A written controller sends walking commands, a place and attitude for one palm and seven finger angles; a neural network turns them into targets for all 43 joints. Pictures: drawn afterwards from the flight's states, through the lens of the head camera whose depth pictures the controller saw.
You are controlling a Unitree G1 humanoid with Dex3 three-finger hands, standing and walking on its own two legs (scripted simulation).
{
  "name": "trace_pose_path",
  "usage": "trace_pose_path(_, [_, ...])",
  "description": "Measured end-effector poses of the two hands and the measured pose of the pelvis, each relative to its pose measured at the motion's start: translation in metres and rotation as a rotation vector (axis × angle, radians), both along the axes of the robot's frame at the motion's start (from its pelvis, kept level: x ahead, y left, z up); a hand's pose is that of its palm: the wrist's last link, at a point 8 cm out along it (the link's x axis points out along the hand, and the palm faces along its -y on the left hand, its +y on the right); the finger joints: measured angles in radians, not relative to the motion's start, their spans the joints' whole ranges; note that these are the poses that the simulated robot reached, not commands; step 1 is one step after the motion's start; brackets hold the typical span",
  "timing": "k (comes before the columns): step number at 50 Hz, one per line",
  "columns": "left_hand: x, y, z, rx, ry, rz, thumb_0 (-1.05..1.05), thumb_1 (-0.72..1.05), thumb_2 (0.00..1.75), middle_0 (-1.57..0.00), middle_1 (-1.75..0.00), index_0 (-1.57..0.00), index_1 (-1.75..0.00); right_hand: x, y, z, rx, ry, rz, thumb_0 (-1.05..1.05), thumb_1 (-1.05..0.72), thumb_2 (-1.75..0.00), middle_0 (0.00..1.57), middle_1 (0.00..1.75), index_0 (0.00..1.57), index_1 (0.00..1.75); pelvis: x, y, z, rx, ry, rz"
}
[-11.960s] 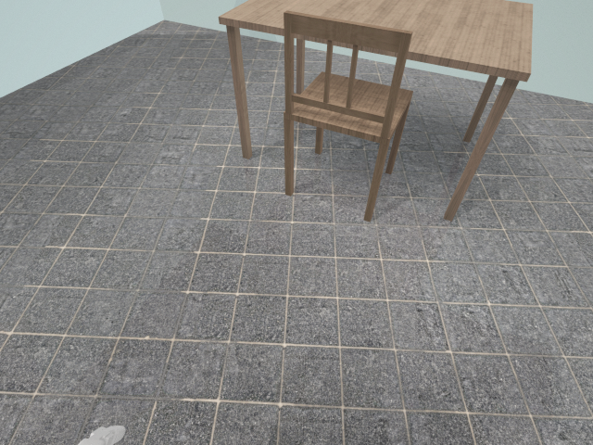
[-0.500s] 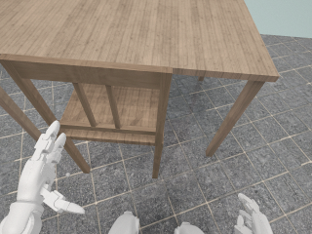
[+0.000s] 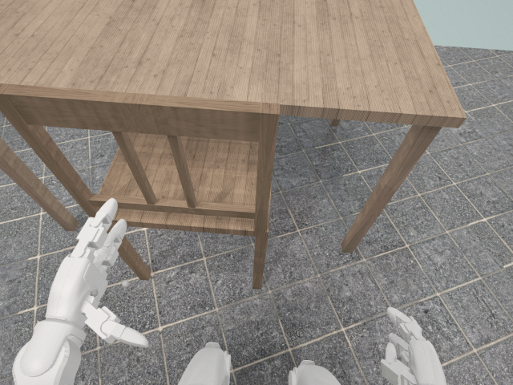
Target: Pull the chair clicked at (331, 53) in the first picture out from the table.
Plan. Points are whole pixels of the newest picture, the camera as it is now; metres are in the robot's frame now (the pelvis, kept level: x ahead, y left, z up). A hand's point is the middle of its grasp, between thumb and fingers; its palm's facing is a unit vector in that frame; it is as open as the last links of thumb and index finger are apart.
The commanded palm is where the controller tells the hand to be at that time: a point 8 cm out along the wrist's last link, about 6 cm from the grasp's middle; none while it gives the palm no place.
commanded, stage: aim the fingers beside a spindle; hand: left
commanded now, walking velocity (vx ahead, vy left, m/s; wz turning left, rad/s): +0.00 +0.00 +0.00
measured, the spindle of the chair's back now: (137, 169) +0.49 +0.26 -0.02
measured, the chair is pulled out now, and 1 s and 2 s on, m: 0.00 0.00 0.00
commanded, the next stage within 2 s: none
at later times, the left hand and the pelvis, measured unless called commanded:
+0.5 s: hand (152, 263) +0.29 +0.17 +0.02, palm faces -0.07 -1.00 -0.04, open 16.9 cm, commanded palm +0.27 +0.23 +0.03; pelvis +0.00 +0.01 -0.01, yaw -1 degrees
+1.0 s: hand (171, 251) +0.31 +0.15 +0.01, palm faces -0.07 -1.00 -0.04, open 16.9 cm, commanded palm +0.30 +0.21 +0.01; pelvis -0.01 +0.00 -0.02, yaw -1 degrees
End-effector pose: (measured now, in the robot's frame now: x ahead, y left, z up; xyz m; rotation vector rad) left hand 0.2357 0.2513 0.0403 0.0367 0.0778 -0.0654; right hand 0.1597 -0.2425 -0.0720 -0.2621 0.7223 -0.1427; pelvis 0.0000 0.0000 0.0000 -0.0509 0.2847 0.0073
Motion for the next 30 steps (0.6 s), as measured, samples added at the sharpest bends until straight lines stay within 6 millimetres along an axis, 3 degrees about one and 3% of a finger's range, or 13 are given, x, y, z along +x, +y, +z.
trace_pose_path(6, [0.014, -0.002, 0.007, 0.004, -0.060, 0.009, -0.02, -0.50, 0.30, -0.06, -0.08, -0.06, -0.08, -0.008, -0.003, -0.004, -0.002, 0.027, -0.020, 0.01, -0.90, -0.90, 0.20, 0.30, 0.20, 0.30, 0.001, 0.001, -0.002, 0.002, 0.011, -0.007])
trace_pose_path(13, [0.019, -0.005, -0.009, -0.003, 0.007, 0.006, -0.01, -0.50, 0.30, -0.06, -0.08, -0.06, -0.08, -0.013, -0.002, -0.009, 0.004, 0.055, -0.030, 0.01, -0.90, -0.90, 0.20, 0.30, 0.20, 0.30, 0.002, 0.005, -0.004, 0.003, 0.023, -0.012])
trace_pose_path(21, [0.027, -0.021, -0.007, -0.002, -0.070, -0.011, -0.02, -0.50, 0.30, -0.06, -0.08, -0.06, -0.08, -0.015, 0.003, -0.017, 0.004, 0.073, -0.014, 0.01, -0.90, -0.90, 0.20, 0.30, 0.20, 0.30, -0.001, 0.008, -0.010, 0.003, 0.038, -0.012])
trace_pose_path(30, [0.040, -0.031, -0.022, -0.004, -0.024, -0.009, -0.02, -0.50, 0.30, -0.06, -0.08, -0.06, -0.08, -0.015, 0.008, -0.028, 0.028, 0.102, -0.010, 0.01, -0.90, -0.90, 0.20, 0.30, 0.20, 0.30, -0.004, 0.008, -0.015, 0.007, 0.053, -0.017])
